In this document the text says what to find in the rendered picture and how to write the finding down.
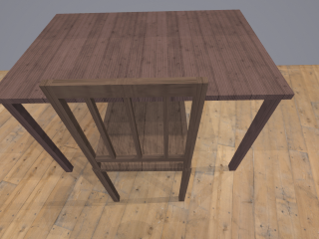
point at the table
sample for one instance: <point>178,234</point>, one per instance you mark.
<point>217,44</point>

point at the chair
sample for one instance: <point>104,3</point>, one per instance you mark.
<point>134,136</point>

